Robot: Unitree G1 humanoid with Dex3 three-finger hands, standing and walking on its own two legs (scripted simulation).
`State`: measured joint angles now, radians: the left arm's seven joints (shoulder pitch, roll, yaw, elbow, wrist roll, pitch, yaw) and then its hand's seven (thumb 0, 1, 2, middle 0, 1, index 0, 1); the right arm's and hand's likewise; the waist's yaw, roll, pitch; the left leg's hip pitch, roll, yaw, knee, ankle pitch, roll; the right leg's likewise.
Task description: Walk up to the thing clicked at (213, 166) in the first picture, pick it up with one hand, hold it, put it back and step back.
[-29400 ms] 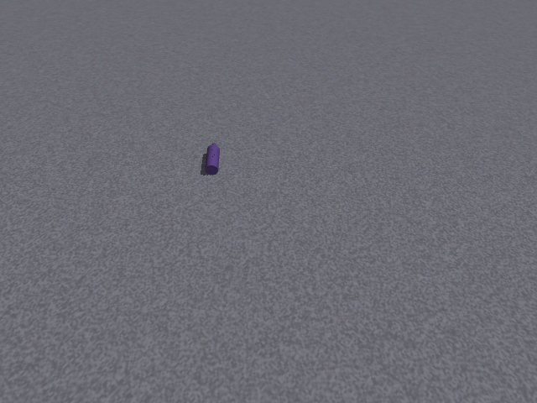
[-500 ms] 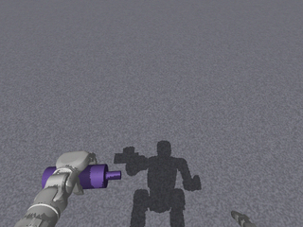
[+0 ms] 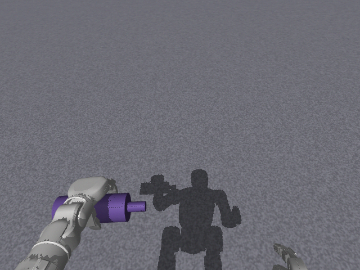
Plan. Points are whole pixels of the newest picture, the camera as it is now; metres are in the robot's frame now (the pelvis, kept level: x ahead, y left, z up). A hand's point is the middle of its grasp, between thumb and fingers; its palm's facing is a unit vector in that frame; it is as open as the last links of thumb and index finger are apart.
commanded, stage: hold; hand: left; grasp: from above
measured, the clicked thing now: (102, 208) +0.30 +0.21 -0.07
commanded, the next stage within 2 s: crouch in 0.50 s
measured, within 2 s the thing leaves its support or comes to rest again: neither
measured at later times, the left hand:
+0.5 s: hand (93, 202) +0.30 +0.23 -0.04, palm faces -0.46 -0.07 -0.88, open 10.0 cm
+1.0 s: hand (98, 217) +0.30 +0.24 -0.12, palm faces -0.49 -0.01 -0.87, open 10.0 cm
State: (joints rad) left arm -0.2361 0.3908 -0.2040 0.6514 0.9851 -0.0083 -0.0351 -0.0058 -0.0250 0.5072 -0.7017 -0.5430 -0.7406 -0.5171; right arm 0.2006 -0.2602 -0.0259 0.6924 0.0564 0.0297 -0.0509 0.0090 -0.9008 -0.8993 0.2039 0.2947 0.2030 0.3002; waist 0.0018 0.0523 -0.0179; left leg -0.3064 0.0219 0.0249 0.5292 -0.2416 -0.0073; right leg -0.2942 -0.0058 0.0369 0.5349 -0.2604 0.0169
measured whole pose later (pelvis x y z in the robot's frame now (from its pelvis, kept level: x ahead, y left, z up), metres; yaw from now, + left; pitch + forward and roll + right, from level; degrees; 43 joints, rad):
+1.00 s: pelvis -0.01 +0.00 -0.03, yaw +1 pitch +9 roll -1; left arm -0.38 0.40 -0.16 0.96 1.12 -0.12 0.17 -0.01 0.00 0.51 -0.67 -0.57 -0.70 -0.55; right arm 0.20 -0.26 -0.05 0.69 0.01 0.06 -0.02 0.01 -0.88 -0.89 0.21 0.30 0.21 0.30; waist -0.04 0.00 -0.05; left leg -0.61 0.02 0.00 0.77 -0.32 -0.01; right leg -0.58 -0.01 0.01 0.75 -0.34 0.02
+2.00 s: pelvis -0.06 +0.01 -0.35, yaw -4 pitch +38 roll -8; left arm -0.83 0.66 0.12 1.31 1.28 -0.21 0.40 -0.01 -0.01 0.51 -0.70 -0.53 -0.73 -0.50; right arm 0.15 -0.26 -0.01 0.73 -0.12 -0.06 0.11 0.00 -0.90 -0.90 0.21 0.29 0.21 0.30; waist -0.18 0.00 -0.13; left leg -2.10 0.02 -0.11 2.12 -0.68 0.00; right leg -2.01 0.02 -0.05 2.05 -0.71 0.04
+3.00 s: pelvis -0.07 +0.01 -0.44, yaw -8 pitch +33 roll -10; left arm -0.90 0.84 0.19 1.45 1.31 -0.31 0.41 0.00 0.00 0.46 -0.71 -0.51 -0.74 -0.49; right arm 0.12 -0.27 0.09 0.75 -0.16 -0.05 0.15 0.00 -0.90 -0.90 0.21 0.30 0.20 0.30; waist -0.24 -0.06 0.01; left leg -2.34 0.01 -0.18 2.44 -0.70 -0.02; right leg -2.23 0.05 -0.09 2.35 -0.71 0.05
